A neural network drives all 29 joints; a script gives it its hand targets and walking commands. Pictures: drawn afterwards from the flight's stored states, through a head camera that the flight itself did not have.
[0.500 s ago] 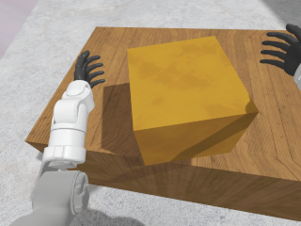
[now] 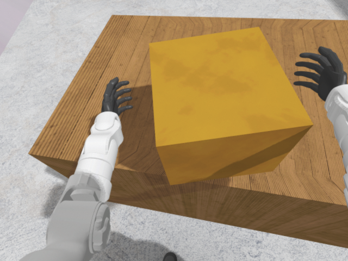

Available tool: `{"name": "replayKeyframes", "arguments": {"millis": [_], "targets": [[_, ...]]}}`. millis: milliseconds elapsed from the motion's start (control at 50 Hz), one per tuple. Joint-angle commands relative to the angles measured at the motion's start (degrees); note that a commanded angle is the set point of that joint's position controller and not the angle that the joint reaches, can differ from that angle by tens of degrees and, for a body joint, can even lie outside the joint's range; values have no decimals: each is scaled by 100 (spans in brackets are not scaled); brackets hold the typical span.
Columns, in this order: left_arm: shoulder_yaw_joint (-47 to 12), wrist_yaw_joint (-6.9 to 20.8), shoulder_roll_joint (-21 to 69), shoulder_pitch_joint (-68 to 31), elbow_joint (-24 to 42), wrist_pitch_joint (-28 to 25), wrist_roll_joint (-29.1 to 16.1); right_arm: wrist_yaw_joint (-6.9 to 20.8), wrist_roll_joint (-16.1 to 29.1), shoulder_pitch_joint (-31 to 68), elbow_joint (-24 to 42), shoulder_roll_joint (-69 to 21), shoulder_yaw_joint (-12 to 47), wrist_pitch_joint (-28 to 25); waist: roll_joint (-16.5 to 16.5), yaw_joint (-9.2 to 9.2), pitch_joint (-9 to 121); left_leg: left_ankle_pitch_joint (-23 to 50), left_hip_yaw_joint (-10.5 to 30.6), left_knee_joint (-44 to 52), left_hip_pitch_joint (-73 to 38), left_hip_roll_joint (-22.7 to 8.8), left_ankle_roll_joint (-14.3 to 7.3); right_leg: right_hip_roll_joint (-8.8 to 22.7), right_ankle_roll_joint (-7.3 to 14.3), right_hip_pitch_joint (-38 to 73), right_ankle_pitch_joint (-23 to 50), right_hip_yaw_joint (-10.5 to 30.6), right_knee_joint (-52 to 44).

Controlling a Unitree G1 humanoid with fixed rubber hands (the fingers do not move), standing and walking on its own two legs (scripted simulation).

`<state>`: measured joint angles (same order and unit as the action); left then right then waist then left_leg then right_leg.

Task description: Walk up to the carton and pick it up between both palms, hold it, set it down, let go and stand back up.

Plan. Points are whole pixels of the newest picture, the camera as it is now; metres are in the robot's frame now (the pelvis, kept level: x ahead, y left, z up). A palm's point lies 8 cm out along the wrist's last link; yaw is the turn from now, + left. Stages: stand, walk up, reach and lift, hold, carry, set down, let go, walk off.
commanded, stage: reach and lift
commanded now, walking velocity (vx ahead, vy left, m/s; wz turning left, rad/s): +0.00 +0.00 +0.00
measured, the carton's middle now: (212, 109) +0.50 +0.02 +0.00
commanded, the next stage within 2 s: none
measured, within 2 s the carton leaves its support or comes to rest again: neither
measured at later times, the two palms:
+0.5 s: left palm (127, 115) +0.42 +0.23 +0.05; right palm (322, 92) +0.51 -0.21 +0.08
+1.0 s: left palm (136, 115) +0.43 +0.20 +0.04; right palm (304, 94) +0.52 -0.18 +0.06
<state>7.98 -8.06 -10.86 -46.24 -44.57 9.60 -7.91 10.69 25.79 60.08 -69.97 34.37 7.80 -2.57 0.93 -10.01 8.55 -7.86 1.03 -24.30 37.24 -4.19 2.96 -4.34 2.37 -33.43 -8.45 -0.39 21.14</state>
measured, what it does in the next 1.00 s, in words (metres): stands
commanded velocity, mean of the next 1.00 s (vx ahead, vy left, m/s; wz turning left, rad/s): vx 0.00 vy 0.00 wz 0.00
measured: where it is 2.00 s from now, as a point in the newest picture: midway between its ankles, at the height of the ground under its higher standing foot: outside the picture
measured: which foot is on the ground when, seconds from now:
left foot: down 0.00-1.00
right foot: down 0.00-1.00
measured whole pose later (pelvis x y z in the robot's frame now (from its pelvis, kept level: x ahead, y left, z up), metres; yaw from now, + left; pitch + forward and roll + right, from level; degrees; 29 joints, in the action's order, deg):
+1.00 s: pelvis -0.01 -0.01 -0.01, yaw -2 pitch +29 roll -1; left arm 11.8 -10.9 -4.2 -53.6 -60.6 -6.6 -5.3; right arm 7.4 18.3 65.8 -78.0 27.1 6.6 -11.3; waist 0.4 -12.1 13.7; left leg -7.5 -0.6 -26.6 48.2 -5.0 3.3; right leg -5.0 2.7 -46.4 -8.7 1.1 26.1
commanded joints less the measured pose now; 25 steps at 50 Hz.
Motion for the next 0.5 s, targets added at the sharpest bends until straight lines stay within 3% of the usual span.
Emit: {"name": "replayKeyframes", "arguments": {"millis": [0, 60, 100, 120, 140, 160, 200, 220, 240, 300, 340, 360, 400, 480], "targets": [[1, -89, -955, -2515, 791, -729, -84, -29, -6, 2768, 855, 1216, -199, -528, -620, 40, 4899, 1874, -522, -324, -1247, 329, 41, -4, -500, 2277, 3039, -130, 607], [35, -94, -987, -2520, 263, -1013, -126, -81, 13, 2822, 607, 1129, -70, -615, -915, 3, 5062, 1667, -565, -385, -955, 295, -53, 0, -536, 2222, 2959, -87, 724], [-35, -42, -911, -2488, -89, -1205, -159, -103, 16, 2709, 245, 1058, 0, -671, -900, 20, 5104, 1614, -570, -420, -872, 263, -40, 28, -525, 2133, 2914, -89, 779], [5, -21, -901, -2450, -422, -1284, -131, -93, 56, 2666, -53, 964, 158, -659, -964, -63, 4907, 1572, -592, -444, -741, 259, -73, 28, -521, 2114, 2836, -60, 808], [-49, -18, -912, -2534, -397, -1390, -204, -115, 45, 2710, 15, 989, 101, -736, -1023, 3, 5129, 1538, -603, -458, -722, 244, -68, 24, -546, 2043, 2811, -69, 835], [-68, -50, -885, -2546, -447, -1486, -216, -110, 78, 2751, -32, 990, 152, -809, -925, -103, 5162, 1623, -613, -511, -719, 222, -21, -1, -515, 1907, 2739, -98, 883], [-160, -71, -838, -2591, -497, -1618, -232, -139, 88, 2802, -25, 1014, 170, -943, -891, -78, 5295, 1916, -636, -661, -900, 209, 47, -64, -485, 1743, 2815, -153, 908], [-148, -64, -827, -2540, -631, -1633, -205, -125, 167, 2768, -215, 1003, 289, -938, -798, -174, 5105, 1880, -639, -654, -921, 209, 57, -60, -449, 1653, 2651, -152, 887], [-126, -43, -847, -2492, -791, -1625, -222, -124, 239, 2803, -271, 938, 405, -929, -906, -220, 4993, 1818, -656, -668, -845, 210, 18, -42, -457, 1663, 2555, -118, 870], [-241, -85, -775, -2565, -547, -1629, -281, -124, 286, 2864, -133, 994, 361, -1016, -820, -201, 5243, 1963, -652, -751, -1022, 178, 65, -106, -443, 1399, 2453, -185, 916], [-243, -71, -786, -2616, -636, -1613, -355, -156, 246, 2948, -44, 929, 369, -998, -1037, -165, 5266, 1847, -689, -805, -821, 197, 10, -103, -484, 1546, 2597, -160, 976], [-423, -215, -622, -3313, -499, -1603, -478, 9, 74, 3384, -495, 1275, 221, -1018, -406, -211, 5354, 1581, -594, -641, -927, 135, 153, -148, -301, 714, 1829, -294, 951], [-519, -323, -513, -3117, -691, -1568, -615, 121, 89, 3361, -642, 1140, 345, -953, -623, -212, 5360, 1658, -560, -957, -1403, 90, 115, -246, -108, 155, 1460, -292, 818], [-345, -206, -698, -3020, -966, -1508, -512, 85, 265, 3301, -823, 956, 617, -890, -1178, -230, 5143, 1573, -673, -954, -318, 200, -42, -91, -430, 1414, 2458, -29, 1182]]}}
